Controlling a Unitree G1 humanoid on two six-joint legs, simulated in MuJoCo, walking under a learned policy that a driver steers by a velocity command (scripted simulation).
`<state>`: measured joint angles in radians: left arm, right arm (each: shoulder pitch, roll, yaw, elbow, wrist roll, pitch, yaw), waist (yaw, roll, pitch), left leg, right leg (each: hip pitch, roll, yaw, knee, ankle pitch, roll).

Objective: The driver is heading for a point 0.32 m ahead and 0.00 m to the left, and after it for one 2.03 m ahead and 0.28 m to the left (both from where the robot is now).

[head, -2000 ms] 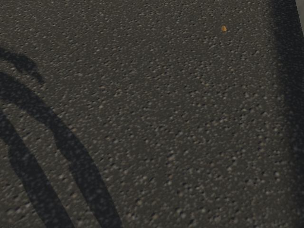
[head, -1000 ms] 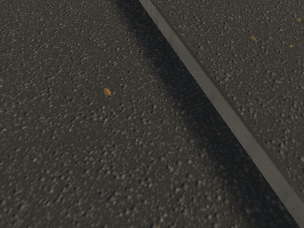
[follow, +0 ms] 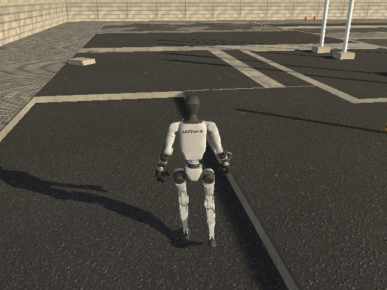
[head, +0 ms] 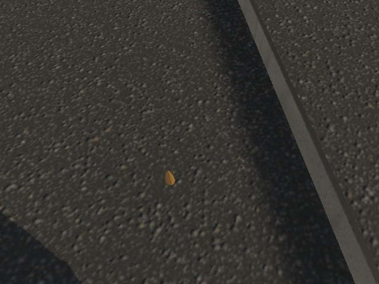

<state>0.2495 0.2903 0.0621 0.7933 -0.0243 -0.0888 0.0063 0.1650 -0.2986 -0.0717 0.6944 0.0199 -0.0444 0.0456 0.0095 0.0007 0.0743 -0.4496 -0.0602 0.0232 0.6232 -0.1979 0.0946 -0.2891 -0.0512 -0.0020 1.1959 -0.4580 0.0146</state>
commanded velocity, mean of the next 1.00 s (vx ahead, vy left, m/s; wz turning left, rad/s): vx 0.19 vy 0.00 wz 0.33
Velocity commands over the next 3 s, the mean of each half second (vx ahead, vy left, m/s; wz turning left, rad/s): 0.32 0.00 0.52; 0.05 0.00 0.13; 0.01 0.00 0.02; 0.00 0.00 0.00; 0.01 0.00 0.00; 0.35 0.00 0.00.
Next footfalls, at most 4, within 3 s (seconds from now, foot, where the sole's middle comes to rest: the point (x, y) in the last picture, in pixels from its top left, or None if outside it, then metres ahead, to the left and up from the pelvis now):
0.38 right None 0.40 -0.09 -0.76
0.72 left None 0.27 0.12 -0.76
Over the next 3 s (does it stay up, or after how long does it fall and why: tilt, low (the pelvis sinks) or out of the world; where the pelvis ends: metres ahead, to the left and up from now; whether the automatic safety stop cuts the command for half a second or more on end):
stays up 0.47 0.03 0.02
